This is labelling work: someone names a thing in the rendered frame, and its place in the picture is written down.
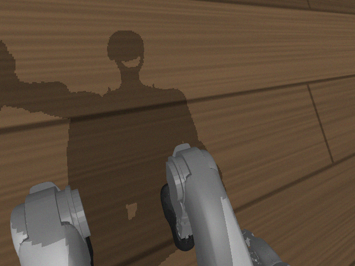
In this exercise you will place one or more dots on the right robot hand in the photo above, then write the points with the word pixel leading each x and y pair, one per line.
pixel 261 253

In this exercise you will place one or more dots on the right robot foot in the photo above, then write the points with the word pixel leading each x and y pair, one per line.
pixel 182 244

